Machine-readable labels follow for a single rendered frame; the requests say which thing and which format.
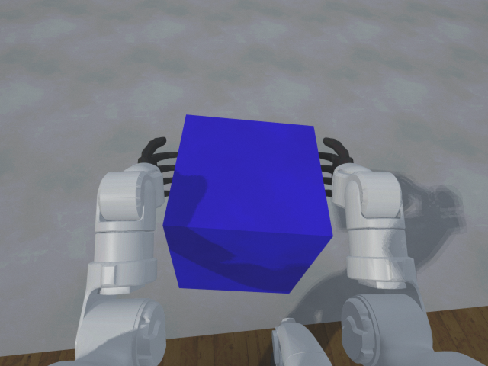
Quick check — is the left robot hand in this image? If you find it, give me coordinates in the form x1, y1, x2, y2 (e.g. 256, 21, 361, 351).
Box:
138, 137, 178, 197

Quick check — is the right robot forearm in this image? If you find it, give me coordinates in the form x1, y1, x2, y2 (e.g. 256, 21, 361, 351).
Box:
332, 163, 433, 346

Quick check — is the robot right upper arm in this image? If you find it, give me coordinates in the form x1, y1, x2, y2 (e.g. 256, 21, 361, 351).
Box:
341, 294, 486, 366

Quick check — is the carton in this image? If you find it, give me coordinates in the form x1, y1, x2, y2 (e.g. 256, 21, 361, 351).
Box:
163, 114, 333, 294

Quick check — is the right robot thigh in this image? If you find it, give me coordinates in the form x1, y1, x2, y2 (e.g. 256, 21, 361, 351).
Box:
271, 323, 332, 366

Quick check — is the robot left upper arm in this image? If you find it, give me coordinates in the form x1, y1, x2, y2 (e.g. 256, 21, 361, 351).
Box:
48, 298, 166, 366

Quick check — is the left robot forearm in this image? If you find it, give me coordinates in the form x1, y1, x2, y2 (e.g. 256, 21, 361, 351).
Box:
75, 162, 165, 357

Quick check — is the right robot hand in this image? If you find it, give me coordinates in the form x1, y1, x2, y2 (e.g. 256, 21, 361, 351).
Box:
319, 137, 354, 197

